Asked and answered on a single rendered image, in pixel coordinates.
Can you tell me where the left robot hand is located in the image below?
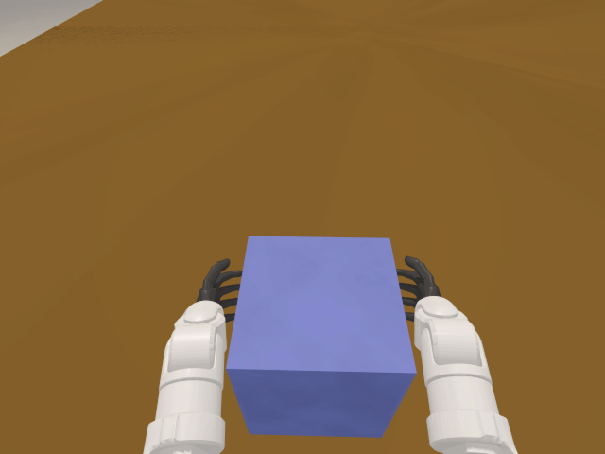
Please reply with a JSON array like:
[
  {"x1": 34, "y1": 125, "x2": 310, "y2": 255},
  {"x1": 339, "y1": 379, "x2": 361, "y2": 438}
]
[{"x1": 197, "y1": 258, "x2": 243, "y2": 323}]

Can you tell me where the right robot forearm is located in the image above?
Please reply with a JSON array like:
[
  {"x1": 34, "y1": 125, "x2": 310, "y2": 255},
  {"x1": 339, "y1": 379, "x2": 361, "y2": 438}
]
[{"x1": 414, "y1": 296, "x2": 518, "y2": 454}]

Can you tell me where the left robot forearm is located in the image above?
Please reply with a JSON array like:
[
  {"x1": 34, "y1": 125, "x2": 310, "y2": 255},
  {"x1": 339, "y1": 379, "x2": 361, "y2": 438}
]
[{"x1": 143, "y1": 301, "x2": 227, "y2": 454}]

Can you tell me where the carton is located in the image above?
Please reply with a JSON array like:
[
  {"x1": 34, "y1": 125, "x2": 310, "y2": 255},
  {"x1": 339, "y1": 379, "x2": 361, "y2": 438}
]
[{"x1": 226, "y1": 236, "x2": 417, "y2": 438}]

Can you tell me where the right robot hand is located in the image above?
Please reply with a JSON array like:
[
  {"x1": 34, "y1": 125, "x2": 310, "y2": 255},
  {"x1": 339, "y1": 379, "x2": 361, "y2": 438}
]
[{"x1": 396, "y1": 256, "x2": 441, "y2": 322}]

